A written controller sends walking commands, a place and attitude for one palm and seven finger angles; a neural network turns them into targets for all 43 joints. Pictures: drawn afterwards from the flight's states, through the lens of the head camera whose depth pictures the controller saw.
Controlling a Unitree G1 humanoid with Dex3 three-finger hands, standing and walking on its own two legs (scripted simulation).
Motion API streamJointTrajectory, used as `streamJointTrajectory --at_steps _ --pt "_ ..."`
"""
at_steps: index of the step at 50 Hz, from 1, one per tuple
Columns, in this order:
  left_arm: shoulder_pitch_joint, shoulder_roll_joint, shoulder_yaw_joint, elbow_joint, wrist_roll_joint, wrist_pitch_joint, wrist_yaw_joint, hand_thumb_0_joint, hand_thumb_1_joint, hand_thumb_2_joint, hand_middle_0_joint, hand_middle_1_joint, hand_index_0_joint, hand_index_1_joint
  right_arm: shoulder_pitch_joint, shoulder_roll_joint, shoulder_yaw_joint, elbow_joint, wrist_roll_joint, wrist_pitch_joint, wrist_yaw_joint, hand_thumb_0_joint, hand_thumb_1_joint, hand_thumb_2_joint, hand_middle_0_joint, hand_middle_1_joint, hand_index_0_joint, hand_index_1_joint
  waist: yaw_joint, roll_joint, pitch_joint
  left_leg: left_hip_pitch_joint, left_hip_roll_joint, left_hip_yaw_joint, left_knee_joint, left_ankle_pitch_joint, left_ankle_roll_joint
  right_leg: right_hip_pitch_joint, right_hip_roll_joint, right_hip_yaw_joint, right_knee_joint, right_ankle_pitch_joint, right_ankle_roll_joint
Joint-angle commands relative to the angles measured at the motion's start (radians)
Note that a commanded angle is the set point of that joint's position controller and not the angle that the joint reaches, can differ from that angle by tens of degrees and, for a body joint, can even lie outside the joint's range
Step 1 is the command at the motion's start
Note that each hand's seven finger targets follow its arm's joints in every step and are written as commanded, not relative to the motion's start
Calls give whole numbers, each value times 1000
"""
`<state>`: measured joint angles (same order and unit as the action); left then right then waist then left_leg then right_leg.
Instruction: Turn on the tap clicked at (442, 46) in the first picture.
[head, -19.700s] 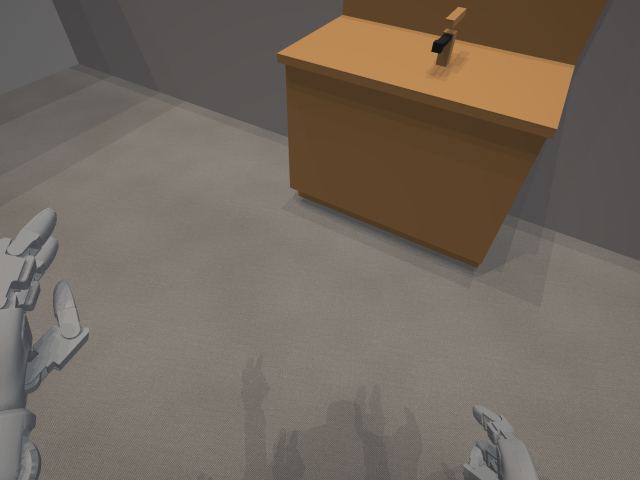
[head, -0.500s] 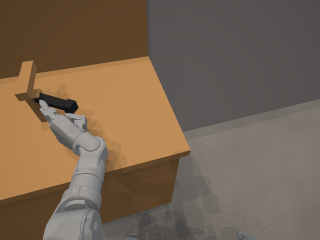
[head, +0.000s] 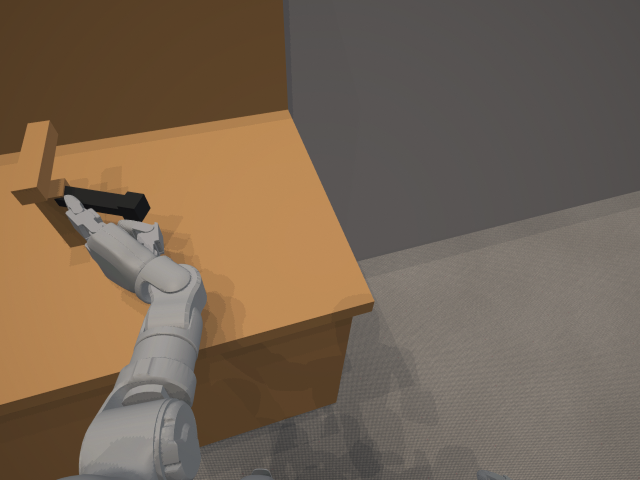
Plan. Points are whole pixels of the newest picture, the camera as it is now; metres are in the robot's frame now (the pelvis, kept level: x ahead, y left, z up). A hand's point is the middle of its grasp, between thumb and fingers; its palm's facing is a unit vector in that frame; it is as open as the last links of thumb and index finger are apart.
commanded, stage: lift the hand up off the lever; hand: left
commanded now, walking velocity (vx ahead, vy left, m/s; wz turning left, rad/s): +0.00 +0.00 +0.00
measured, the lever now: (134, 207) +0.46 +0.25 +0.08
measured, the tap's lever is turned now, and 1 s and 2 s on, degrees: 62 71 71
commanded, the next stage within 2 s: none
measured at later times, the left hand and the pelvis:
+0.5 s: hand (150, 217) +0.44 +0.23 +0.08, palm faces +0.82 -0.56 -0.09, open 7.9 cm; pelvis +0.01 +0.01 +0.01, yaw -1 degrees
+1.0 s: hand (143, 214) +0.43 +0.23 +0.10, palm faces +0.81 -0.59 -0.08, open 7.8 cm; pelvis +0.02 +0.01 +0.02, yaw +0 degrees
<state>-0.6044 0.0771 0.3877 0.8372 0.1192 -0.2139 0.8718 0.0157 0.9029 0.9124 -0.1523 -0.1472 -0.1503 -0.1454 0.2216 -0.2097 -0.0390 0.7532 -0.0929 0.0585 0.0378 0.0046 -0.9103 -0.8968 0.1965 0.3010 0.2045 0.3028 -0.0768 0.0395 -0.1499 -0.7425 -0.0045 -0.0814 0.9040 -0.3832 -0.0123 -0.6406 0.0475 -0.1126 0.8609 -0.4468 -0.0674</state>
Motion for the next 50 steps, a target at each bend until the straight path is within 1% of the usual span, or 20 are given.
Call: streamJointTrajectory --at_steps 1,3,4,9,10,14,15,19,20,24,25,27,30,34,35,36,42,45,48,50 --pt "-468 181 -26 -193 42 -73 0 0 900 900 -150 -150 -150 -150 14 -134 -38 -87 1 -24 -4 0 -900 -900 200 300 200 300 -26 -5 -323 205 -15 30 -70 219 45 109 -41 66 -149 307 45" --pt "-482 169 -38 -155 46 -68 -1 0 900 900 -150 -150 -150 -150 20 -135 -37 -85 -2 -24 -3 0 -900 -900 200 300 200 300 -34 -22 -315 194 -16 31 -69 217 45 101 -40 64 -148 309 47" --pt "-489 191 -19 -140 46 -66 1 0 900 900 -150 -150 -150 -150 24 -138 -38 -84 -2 -22 -4 0 -900 -900 200 300 200 300 -34 -29 -316 188 -15 33 -67 218 46 104 -41 65 -149 313 49" --pt "-455 216 13 -144 37 -59 -2 0 900 900 -150 -150 -150 -150 40 -139 -40 -98 0 -11 -1 0 -900 -900 200 300 200 300 -17 -31 -352 188 -19 39 -74 246 46 156 -39 68 -149 361 51" --pt "-442 244 44 -143 38 -56 0 0 900 900 -150 -150 -150 -150 42 -143 -40 -93 0 -7 -1 0 -900 -900 200 300 200 300 -12 -17 -347 192 -18 36 -76 252 46 158 -39 69 -151 364 50" --pt "-444 187 -10 -172 31 -49 -7 0 900 900 -150 -150 -150 -150 42 -141 -40 -104 4 -7 8 0 -900 -900 200 300 200 300 -20 -22 -319 217 -15 34 -91 255 45 146 -31 58 -165 349 48" --pt "-441 205 12 -160 31 -49 -5 0 900 900 -150 -150 -150 -150 42 -144 -40 -97 3 -8 6 0 -900 -900 200 300 200 300 -21 -33 -300 209 -14 29 -97 237 46 139 -30 56 -168 324 47" --pt "-425 199 2 -191 27 -50 -6 0 900 900 -150 -150 -150 -150 42 -143 -41 -103 3 -13 9 0 -900 -900 200 300 200 300 -16 -27 -318 225 -15 38 -101 252 48 163 -30 59 -176 349 48" --pt "-424 230 29 -191 31 -45 -5 0 900 900 -150 -150 -150 -150 43 -146 -42 -96 3 -11 8 0 -900 -900 200 300 200 300 -11 -5 -305 224 -15 34 -106 250 46 162 -31 59 -177 339 46" --pt "-430 195 -16 -240 28 -39 -12 0 900 900 -150 -150 -150 -150 42 -144 -42 -104 5 -13 11 0 -900 -900 200 300 200 300 -15 4 -321 253 -15 38 -110 282 45 180 -31 58 -180 376 45" --pt "-400 218 15 -229 28 -33 -12 0 900 900 -150 -150 -150 -150 46 -148 -45 -97 5 -12 9 0 -900 -900 200 300 200 300 -7 -7 -312 259 -14 31 -115 289 44 182 -27 53 -182 370 42" --pt "-407 168 -36 -266 20 -30 -21 0 900 900 -150 -150 -150 -150 38 -144 -44 -107 8 -13 11 0 -900 -900 200 300 200 300 -13 2 -319 287 -12 34 -119 307 43 179 -27 50 -185 379 42" --pt "-392 188 -18 -268 12 -16 -26 0 900 900 -150 -150 -150 -150 35 -150 -46 -98 11 -11 7 0 -900 -900 200 300 200 300 -13 -3 -299 294 -10 24 -127 311 39 180 -26 47 -190 372 39" --pt "-381 149 -55 -333 7 -11 -26 0 900 900 -150 -150 -150 -150 24 -144 -46 -108 10 -17 12 0 -900 -900 200 300 200 300 -1 1 -326 340 -7 23 -129 363 34 193 -23 39 -189 404 36" --pt "-350 162 -39 -336 8 -4 -26 0 900 900 -150 -150 -150 -150 22 -146 -47 -105 10 -15 11 0 -900 -900 200 300 200 300 8 16 -319 345 -7 21 -134 379 30 199 -23 38 -188 407 33" --pt "-343 134 -68 -352 6 2 -31 0 900 900 -150 -150 -150 -150 13 -142 -44 -113 13 -13 14 0 -900 -900 200 300 200 300 7 36 -313 355 -5 20 -139 390 25 196 -25 35 -187 406 31" --pt "-345 86 -108 -380 -4 48 -27 0 900 900 -150 -150 -150 -150 -17 -136 -40 -114 16 -12 11 0 -900 -900 200 300 200 300 7 -17 -280 368 -4 16 -155 394 22 209 -24 28 -205 404 31" --pt "-335 121 -73 -379 -2 74 -21 0 900 900 -150 -150 -150 -150 -30 -138 -37 -114 19 -5 5 0 -900 -900 200 300 200 300 19 -19 -272 357 -7 18 -171 373 20 230 -28 30 -217 393 30" --pt "-362 85 -111 -383 3 88 -18 0 900 900 -150 -150 -150 -150 -45 -128 -32 -116 19 -7 4 0 -900 -900 200 300 200 300 11 -20 -260 358 -7 21 -172 359 22 223 -29 31 -223 384 32" --pt "-378 122 -83 -385 8 91 -14 0 900 900 -150 -150 -150 -150 -45 -133 -34 -105 20 -5 -3 0 -900 -900 200 300 200 300 12 -27 -253 358 -5 12 -181 349 18 226 -29 31 -229 369 30"
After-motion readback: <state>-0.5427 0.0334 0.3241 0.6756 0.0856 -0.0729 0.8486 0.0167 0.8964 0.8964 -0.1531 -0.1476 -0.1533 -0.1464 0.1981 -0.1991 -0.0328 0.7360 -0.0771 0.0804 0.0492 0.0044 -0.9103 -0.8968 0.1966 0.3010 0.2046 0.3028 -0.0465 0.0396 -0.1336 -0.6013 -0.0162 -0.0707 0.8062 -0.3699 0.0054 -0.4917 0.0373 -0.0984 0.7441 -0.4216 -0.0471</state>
